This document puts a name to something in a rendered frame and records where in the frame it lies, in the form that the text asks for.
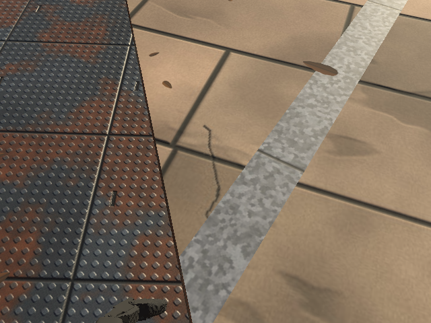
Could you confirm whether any left robot hand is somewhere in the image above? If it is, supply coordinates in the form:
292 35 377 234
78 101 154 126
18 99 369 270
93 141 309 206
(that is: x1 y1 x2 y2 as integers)
96 297 167 323

